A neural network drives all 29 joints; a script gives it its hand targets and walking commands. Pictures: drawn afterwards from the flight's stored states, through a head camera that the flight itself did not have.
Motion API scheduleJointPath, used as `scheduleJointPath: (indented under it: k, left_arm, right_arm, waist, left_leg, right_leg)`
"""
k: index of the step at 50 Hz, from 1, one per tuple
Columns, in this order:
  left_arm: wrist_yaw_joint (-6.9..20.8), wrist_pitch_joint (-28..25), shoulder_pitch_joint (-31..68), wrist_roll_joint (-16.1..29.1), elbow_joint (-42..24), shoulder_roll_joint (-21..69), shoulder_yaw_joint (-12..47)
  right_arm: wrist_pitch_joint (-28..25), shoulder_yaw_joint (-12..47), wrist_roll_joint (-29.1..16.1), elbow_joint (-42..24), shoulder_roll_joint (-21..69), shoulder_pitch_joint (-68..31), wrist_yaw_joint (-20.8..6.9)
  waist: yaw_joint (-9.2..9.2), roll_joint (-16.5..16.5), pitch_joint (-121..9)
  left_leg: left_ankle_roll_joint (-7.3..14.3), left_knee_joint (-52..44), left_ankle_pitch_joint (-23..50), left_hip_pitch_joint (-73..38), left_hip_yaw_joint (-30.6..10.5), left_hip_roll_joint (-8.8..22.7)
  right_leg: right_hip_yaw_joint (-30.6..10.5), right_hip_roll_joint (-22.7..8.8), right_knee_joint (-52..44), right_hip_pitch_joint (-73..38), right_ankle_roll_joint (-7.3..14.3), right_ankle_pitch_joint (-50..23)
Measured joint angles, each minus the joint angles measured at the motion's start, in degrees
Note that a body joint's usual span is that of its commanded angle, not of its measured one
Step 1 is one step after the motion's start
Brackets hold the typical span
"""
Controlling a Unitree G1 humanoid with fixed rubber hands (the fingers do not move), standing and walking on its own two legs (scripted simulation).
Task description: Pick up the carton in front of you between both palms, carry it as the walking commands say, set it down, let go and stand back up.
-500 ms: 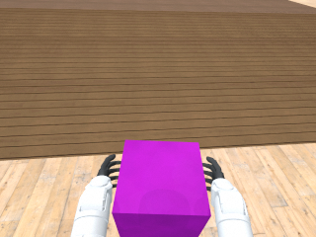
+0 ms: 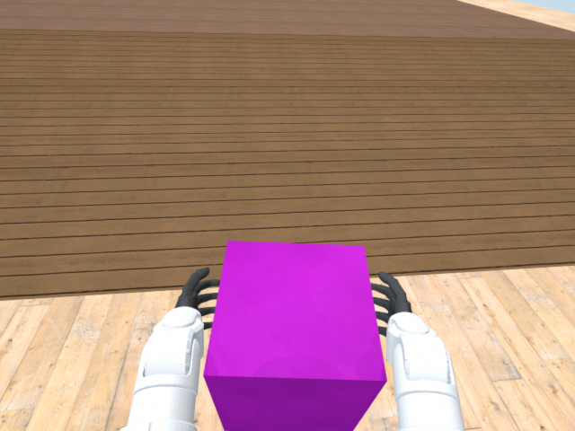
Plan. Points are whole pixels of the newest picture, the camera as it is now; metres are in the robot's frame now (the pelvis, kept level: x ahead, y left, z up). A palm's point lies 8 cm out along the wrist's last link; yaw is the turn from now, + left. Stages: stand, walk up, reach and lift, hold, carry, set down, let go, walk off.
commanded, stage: hold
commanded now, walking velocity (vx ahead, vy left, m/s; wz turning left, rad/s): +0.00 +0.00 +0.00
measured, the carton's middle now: (291, 341) +0.31 +0.00 -0.02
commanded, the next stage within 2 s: carry in 0.60 s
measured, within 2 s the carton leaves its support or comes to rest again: neither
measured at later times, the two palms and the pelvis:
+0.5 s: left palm (191, 315) +0.30 +0.15 +0.05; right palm (396, 319) +0.30 -0.15 +0.05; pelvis +0.01 +0.00 +0.00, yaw +0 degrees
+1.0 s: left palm (177, 267) +0.36 +0.18 +0.08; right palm (371, 273) +0.36 -0.11 +0.08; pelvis +0.10 +0.03 -0.01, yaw -2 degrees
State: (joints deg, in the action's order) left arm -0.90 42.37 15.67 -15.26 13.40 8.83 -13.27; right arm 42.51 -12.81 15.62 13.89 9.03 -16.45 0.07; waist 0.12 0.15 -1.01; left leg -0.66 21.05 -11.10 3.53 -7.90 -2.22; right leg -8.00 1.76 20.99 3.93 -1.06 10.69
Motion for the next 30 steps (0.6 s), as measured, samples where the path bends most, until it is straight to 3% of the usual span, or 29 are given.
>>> scheduleJointPath:
  k: [4, 8, 22, 30]
  left_arm:
    - [0.89, 0.47, 3.61, -2.62, 4.27, 0.85, -3.39]
    - [1.19, 0.19, 4.70, -3.14, 5.93, 0.71, -3.82]
    - [1.30, 0.07, 3.19, -2.83, 3.86, 0.90, -3.32]
    - [0.58, 1.52, -0.59, -1.16, 0.87, -0.13, 0.34]
  right_arm:
    - [0.22, -4.20, 2.42, 4.51, 1.12, -3.73, -0.96]
    - [-0.10, -4.74, 3.02, 5.31, 1.20, -3.97, -0.96]
    - [0.22, -3.24, 2.33, 3.70, 0.93, -3.09, -0.75]
    - [1.42, 0.57, 0.60, 0.92, -0.15, 0.69, -0.05]
  waist:
    - [-0.29, -0.09, 0.66]
    - [-0.41, -0.15, 1.67]
    - [0.17, -0.08, 0.27]
    - [-0.12, 0.09, 0.81]
  left_leg:
    - [-0.05, 0.96, -0.15, 0.04, -0.05, -0.03]
    - [-0.13, 1.59, -0.22, 0.68, 0.06, -0.01]
    - [-0.14, 0.04, -0.57, -0.70, 0.22, 0.37]
    - [-0.04, -1.72, -0.33, -2.16, 0.01, 0.47]
  right_leg:
    - [0.23, 0.06, 0.89, -0.04, 0.04, 0.16]
    - [0.31, 0.11, 1.58, 0.64, 0.02, 0.23]
    - [0.48, 0.18, 0.15, -0.65, 0.31, 0.57]
    - [0.77, -0.02, -1.99, -2.37, 0.36, 0.24]
